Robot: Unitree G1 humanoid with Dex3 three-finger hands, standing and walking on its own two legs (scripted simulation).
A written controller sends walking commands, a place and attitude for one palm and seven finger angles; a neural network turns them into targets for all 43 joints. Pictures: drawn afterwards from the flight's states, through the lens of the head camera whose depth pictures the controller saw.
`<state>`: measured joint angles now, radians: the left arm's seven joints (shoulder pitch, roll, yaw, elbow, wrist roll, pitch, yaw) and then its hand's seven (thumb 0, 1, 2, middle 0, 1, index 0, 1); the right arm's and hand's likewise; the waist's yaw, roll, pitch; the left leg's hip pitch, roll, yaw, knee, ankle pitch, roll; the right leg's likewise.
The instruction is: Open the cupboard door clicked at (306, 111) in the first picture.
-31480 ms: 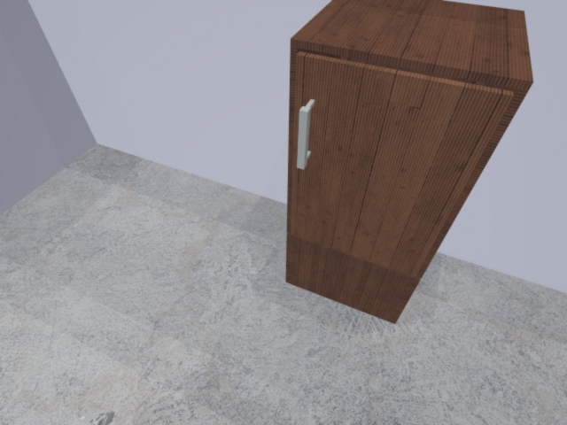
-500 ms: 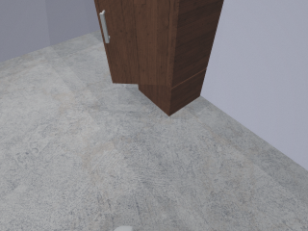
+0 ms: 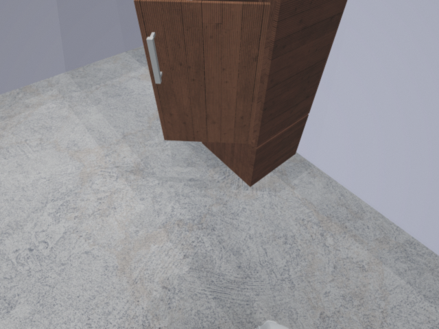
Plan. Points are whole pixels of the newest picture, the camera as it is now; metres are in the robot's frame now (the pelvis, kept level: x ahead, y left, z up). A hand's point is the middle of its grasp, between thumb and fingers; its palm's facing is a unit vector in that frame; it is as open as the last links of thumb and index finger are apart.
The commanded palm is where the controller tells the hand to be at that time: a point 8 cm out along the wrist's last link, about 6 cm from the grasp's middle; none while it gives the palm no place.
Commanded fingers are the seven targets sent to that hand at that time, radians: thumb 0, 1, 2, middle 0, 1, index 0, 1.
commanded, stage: take the last steps up to it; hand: left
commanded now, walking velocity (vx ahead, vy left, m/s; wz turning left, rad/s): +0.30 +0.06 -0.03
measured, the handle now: (155, 58) +0.91 +0.28 +0.01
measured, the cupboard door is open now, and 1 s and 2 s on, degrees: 47 47 47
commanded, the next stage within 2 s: come to a stop and stand still in 0.60 s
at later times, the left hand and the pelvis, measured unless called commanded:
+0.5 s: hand out of the picture +0.14 +0.21 -0.19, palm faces +0.11 -0.98 -0.15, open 7.3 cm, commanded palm none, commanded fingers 0.00 0.90 0.90 -0.20 -0.30 -0.20 -0.30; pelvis +0.21 +0.04 -0.01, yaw +0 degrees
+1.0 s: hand (146, 208) +0.43 +0.24 -0.17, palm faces -0.04 -0.97 -0.22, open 7.4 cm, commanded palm none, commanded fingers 0.00 0.90 0.90 -0.20 -0.30 -0.20 -0.30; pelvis +0.33 +0.05 -0.01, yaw +0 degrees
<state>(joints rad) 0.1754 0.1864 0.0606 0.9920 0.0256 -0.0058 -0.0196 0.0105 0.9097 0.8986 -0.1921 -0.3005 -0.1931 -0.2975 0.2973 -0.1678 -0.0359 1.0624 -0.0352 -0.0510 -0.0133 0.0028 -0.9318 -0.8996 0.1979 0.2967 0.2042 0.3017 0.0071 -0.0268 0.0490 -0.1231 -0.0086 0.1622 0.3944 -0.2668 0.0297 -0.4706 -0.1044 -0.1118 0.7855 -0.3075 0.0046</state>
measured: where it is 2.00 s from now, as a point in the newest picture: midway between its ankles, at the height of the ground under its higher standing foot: (212, 310)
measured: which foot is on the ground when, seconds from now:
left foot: down 0.00-0.08, up 0.10-0.48, down 0.50-1.00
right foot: up 0.00-0.06, down 0.08-0.50, up 0.52-0.84, down 0.86-1.00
